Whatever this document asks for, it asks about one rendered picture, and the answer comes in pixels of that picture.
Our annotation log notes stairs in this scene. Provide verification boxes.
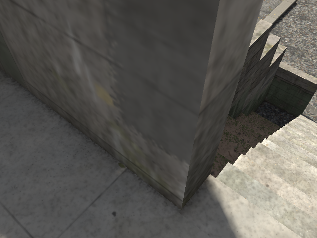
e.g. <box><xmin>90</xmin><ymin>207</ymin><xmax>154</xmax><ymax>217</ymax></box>
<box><xmin>216</xmin><ymin>114</ymin><xmax>317</xmax><ymax>238</ymax></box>

